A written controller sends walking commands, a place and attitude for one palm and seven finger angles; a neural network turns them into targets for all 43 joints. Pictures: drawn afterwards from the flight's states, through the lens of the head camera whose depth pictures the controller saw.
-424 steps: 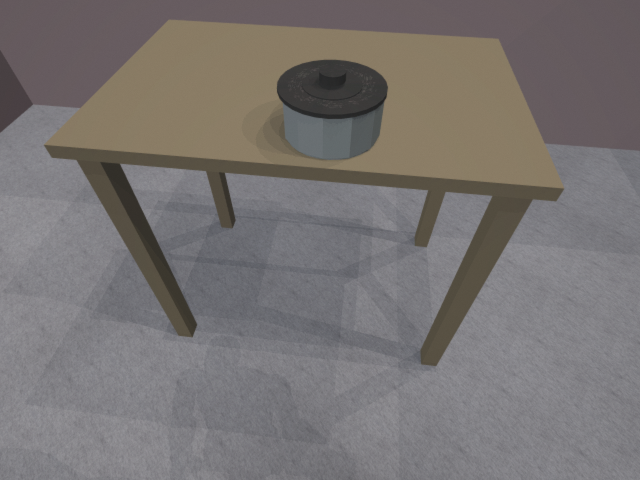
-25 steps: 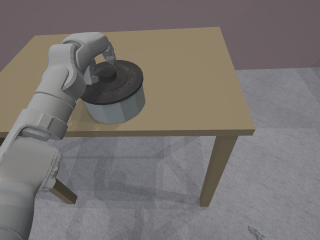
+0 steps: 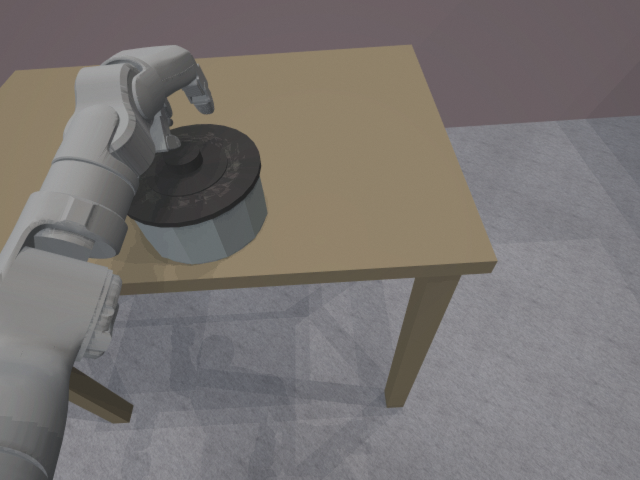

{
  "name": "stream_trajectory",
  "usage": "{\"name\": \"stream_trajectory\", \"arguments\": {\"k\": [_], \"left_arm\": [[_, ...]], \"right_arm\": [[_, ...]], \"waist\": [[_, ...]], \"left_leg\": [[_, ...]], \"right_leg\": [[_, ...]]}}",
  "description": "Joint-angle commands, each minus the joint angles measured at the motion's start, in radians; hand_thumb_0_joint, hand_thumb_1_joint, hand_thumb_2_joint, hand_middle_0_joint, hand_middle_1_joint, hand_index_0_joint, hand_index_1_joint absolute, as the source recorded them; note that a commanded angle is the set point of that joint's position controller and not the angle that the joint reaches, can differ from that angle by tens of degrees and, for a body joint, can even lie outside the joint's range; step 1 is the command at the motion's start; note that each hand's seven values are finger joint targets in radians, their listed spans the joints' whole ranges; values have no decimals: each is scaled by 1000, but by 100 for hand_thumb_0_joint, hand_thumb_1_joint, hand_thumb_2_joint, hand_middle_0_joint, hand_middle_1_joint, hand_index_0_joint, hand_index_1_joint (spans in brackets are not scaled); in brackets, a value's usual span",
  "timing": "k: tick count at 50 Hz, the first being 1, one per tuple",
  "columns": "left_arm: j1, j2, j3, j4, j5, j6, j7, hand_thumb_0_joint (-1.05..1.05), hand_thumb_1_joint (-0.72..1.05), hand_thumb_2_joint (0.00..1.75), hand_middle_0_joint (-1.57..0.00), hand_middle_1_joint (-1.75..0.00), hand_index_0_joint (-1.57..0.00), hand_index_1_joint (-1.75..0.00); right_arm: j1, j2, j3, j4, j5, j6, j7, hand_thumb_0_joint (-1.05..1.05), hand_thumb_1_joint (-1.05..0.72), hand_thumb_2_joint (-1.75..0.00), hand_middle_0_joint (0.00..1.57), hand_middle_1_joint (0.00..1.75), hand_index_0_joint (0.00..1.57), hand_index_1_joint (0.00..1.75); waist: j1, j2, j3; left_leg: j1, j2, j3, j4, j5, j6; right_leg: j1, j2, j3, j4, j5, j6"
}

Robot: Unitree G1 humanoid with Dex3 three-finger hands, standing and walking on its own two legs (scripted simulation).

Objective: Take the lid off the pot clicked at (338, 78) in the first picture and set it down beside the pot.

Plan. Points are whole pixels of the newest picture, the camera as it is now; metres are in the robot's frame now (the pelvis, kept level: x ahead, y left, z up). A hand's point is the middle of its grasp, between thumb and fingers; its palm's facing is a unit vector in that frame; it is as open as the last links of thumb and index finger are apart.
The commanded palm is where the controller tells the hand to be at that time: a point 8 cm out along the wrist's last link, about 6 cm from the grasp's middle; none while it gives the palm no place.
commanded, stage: move the open hand above the knob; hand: left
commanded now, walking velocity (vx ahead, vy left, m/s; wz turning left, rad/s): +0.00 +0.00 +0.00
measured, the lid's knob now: (183, 158) +0.50 +0.16 +0.14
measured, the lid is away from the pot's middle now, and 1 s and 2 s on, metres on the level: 0.00 0.00 0.00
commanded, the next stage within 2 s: lower the open fingers around the knob in 0.48 s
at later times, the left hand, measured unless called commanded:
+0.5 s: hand (141, 134) +0.45 +0.18 +0.21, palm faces -0.27 -0.03 -0.96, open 10.0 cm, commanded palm +0.44 +0.18 +0.28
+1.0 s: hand (167, 147) +0.46 +0.16 +0.19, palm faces -0.39 -0.08 -0.92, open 10.0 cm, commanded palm +0.45 +0.17 +0.25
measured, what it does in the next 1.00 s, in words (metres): stands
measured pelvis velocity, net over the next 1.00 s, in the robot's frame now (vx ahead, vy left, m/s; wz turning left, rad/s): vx -0.02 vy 0.00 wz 0.01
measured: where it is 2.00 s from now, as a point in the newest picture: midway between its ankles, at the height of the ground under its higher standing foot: outside the picture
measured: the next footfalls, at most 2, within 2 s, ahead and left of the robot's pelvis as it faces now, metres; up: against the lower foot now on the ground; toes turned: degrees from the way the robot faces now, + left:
none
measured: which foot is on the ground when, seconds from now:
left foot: down 0.00-1.00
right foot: down 0.00-1.00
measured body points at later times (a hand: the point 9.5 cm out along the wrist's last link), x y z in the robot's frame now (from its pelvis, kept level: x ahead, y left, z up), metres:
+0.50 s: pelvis -0.01 +0.01 +0.00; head +0.02 -0.01 +0.45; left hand +0.46 +0.18 +0.27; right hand +0.10 -0.25 -0.12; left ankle -0.05 +0.12 -0.75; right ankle -0.02 -0.15 -0.75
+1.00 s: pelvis -0.02 +0.00 +0.00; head +0.02 -0.02 +0.45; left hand +0.48 +0.16 +0.24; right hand +0.03 -0.28 -0.13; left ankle -0.05 +0.12 -0.75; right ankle -0.02 -0.15 -0.75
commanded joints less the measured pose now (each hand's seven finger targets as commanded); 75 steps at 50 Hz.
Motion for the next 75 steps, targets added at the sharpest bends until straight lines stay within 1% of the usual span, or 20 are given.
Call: {"name": "stream_trajectory", "arguments": {"k": [1,6,10,15,19,22,24,27,31,34,37,38,44,47,51,65,67,69,73,75], "left_arm": [[-542,319,159,-241,3,2,41,0,-34,157,-86,-8,-86,-8],[-443,181,55,-185,2,33,28,0,-34,157,-86,-8,-86,-8],[-528,221,75,-253,-1,36,16,0,-34,157,-86,-8,-86,-8],[-583,160,19,-276,-13,22,17,0,-34,157,-86,-8,-86,-8],[-543,208,63,-156,-9,33,20,0,-34,157,-86,-8,-86,-8],[-639,149,1,-205,-3,20,27,0,-34,157,-86,-8,-86,-8],[-605,150,11,-156,3,20,34,0,-34,157,-86,-8,-86,-8],[-663,213,51,-242,-1,0,36,0,-34,157,-86,-8,-86,-8],[-542,147,27,22,-19,82,15,0,-34,157,-86,-8,-86,-8],[-627,211,66,-66,-2,77,11,0,-34,157,-86,-8,-86,-8],[-625,160,20,-90,1,73,-4,0,-34,157,-86,-8,-86,-8],[-583,138,7,-20,-1,80,-9,0,-34,157,-86,-8,-86,-8],[-651,232,55,25,8,62,-5,0,-34,157,-86,-8,-86,-8],[-700,228,42,-45,17,35,3,0,-34,157,-86,-8,-86,-8],[-605,181,25,18,7,36,10,0,-34,157,-86,-8,-86,-8],[-536,159,30,80,3,40,16,0,-34,157,-86,-8,-86,-8],[-571,111,-16,40,5,43,12,0,-34,157,-86,-8,-86,-8],[-557,102,-22,96,6,56,13,0,-34,157,-86,-8,-86,-8],[-572,155,28,80,10,52,15,0,-34,157,-86,-8,-86,-8],[-557,74,-32,112,-2,61,6,0,-34,157,-86,-8,-86,-8]], "right_arm": [[-8,-140,-46,-118,-2,-43,-3,0,-90,-90,20,30,20,30],[-23,-132,-45,-120,6,-31,7,0,-90,-90,20,30,20,30],[-44,-124,-36,-134,8,-27,4,0,-90,-90,20,30,20,30],[-52,-110,-31,-134,10,-41,-1,0,-90,-90,20,30,20,30],[-42,-121,-23,-117,11,-19,-5,0,-90,-90,20,30,20,30],[-50,-110,-19,-125,11,-21,-3,0,-90,-90,20,30,20,30],[-44,-112,-22,-121,10,-22,-5,0,-90,-90,20,30,20,30],[-43,-117,-22,-133,5,-28,-6,0,-90,-90,20,30,20,30],[-16,-133,-27,-87,11,-10,-6,0,-90,-90,20,30,20,30],[-26,-128,-23,-104,0,-25,-6,0,-90,-90,20,30,20,30],[-26,-122,-29,-106,-5,-33,-9,0,-90,-90,20,30,20,30],[-22,-125,-29,-96,-2,-29,-11,0,-90,-90,20,30,20,30],[4,-138,-30,-85,-3,-23,-27,0,-90,-90,20,30,20,30],[4,-129,-36,-97,-8,-35,-28,0,-90,-90,20,30,20,30],[27,-140,-48,-82,-6,-29,-24,0,-90,-90,20,30,20,30],[32,-137,-41,-72,-5,-10,-20,0,-90,-90,20,30,20,30],[24,-132,-40,-75,-5,-2,-18,0,-90,-90,20,30,20,30],[33,-134,-38,-66,1,4,-17,0,-90,-90,20,30,20,30],[29,-132,-39,-73,-6,2,-20,0,-90,-90,20,30,20,30],[36,-130,-37,-67,-1,9,-20,0,-90,-90,20,30,20,30]], "waist": [[35,-67,-467],[23,-70,-370],[13,-97,-398],[-1,-51,-399],[7,-100,-336],[-6,-22,-363],[-1,-52,-350],[5,-34,-445],[5,-106,-291],[18,-100,-379],[4,-111,-405],[1,-147,-339],[-7,-180,-322],[-7,-98,-408],[-7,-66,-380],[-10,-119,-369],[-23,-90,-392],[-29,-108,-332],[-15,-111,-380],[-33,-129,-333]], "left_leg": [[171,-65,24,58,627,76],[165,-60,24,60,616,67],[164,-67,20,55,542,69],[202,-63,2,67,563,63],[129,-67,11,37,422,54],[159,-68,4,31,427,47],[150,-63,1,39,413,50],[175,-67,-4,34,446,49],[80,-73,6,16,337,52],[103,-74,2,23,359,60],[130,-76,5,35,379,65],[93,-75,8,34,340,66],[41,-83,22,18,218,71],[94,-80,16,34,264,70],[99,-75,17,52,319,66],[84,-69,18,79,411,67],[108,-69,15,81,447,65],[79,-67,18,81,403,64],[94,-65,9,96,455,69],[79,-64,16,90,423,66]], "right_leg": [[247,82,-62,44,515,-59],[175,86,-73,35,457,-60],[189,82,-69,40,427,-60],[144,87,-73,43,394,-66],[146,82,-79,34,332,-69],[122,85,-75,30,306,-75],[119,86,-77,35,292,-76],[168,85,-66,35,330,-76],[134,86,-89,27,299,-74],[178,79,-76,47,320,-71],[180,83,-70,40,340,-64],[159,83,-79,40,323,-63],[167,80,-70,33,277,-54],[175,81,-60,42,298,-60],[141,87,-74,46,331,-68],[138,83,-77,79,402,-60],[125,86,-75,76,410,-61],[96,87,-82,76,380,-61],[120,84,-81,94,409,-63],[88,86,-86,85,391,-59]]}}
